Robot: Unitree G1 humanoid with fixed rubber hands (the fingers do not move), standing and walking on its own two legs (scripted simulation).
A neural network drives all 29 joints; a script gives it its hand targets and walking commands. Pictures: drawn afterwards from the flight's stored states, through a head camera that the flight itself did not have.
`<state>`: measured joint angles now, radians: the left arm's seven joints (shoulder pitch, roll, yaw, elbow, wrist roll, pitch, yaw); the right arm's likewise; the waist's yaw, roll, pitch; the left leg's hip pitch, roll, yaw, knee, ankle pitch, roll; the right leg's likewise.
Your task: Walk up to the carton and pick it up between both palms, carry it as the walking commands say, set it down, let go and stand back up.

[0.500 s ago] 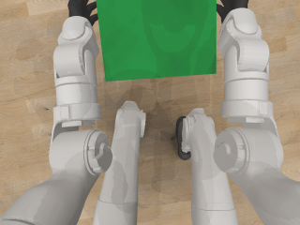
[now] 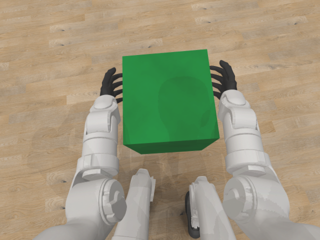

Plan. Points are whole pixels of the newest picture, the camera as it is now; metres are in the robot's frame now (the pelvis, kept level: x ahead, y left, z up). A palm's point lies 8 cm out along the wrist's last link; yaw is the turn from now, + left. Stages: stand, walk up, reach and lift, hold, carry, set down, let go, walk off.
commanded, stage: reach and lift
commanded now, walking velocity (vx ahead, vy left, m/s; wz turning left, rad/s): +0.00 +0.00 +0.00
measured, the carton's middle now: (168, 111) +0.44 +0.04 -0.10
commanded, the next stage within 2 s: none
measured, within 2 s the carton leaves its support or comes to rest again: neither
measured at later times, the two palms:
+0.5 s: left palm (98, 94) +0.41 +0.19 +0.05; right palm (236, 86) +0.45 -0.09 +0.05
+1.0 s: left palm (82, 87) +0.38 +0.19 +0.13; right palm (257, 74) +0.42 -0.10 +0.14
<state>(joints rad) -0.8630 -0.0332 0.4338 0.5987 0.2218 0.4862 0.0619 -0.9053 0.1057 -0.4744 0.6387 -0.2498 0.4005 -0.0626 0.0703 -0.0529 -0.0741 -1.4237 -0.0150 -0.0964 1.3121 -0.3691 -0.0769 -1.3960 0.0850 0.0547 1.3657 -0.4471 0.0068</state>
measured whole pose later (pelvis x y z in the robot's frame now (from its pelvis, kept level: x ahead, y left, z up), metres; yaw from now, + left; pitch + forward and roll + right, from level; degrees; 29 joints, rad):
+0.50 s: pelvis +0.06 +0.00 +0.09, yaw +0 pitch +25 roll +0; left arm -0.50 -0.15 0.42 0.45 0.27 0.38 0.02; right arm -0.55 0.22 -0.41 0.52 -0.29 0.29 -0.02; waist 0.09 -0.05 -0.15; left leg -1.05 -0.01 -0.09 0.93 -0.32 -0.06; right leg -1.02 0.07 0.08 0.98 -0.39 0.00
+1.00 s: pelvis +0.07 +0.00 +0.13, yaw +0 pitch +10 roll +0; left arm -0.39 -0.18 0.40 0.44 0.31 0.48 0.02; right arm -0.46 0.22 -0.39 0.53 -0.31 0.40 -0.01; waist 0.09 -0.03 -0.09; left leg -0.57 0.00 -0.08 0.64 -0.24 -0.05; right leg -0.54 0.05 0.09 0.69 -0.31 0.00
